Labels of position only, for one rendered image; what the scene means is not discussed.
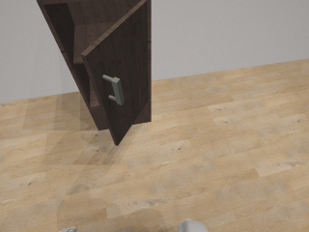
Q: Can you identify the cupboard door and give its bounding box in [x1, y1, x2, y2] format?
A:
[80, 0, 149, 146]

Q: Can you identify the handle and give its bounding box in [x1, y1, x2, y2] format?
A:
[102, 74, 125, 105]

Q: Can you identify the right robot thigh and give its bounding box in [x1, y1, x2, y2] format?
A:
[178, 219, 209, 232]

